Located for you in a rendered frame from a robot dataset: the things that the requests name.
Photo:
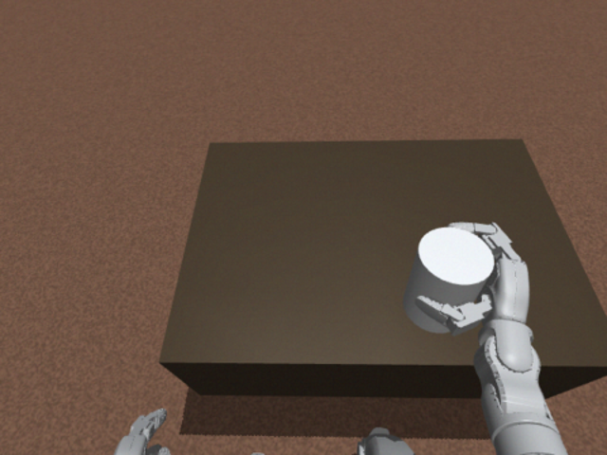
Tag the right robot arm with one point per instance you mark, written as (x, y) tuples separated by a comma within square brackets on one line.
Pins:
[(518, 420)]

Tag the right robot hand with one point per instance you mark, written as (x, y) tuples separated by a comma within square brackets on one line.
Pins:
[(505, 294)]

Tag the left robot hand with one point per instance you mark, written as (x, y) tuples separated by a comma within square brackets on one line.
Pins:
[(140, 435)]

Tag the can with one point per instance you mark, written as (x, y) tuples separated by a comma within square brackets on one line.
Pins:
[(451, 265)]

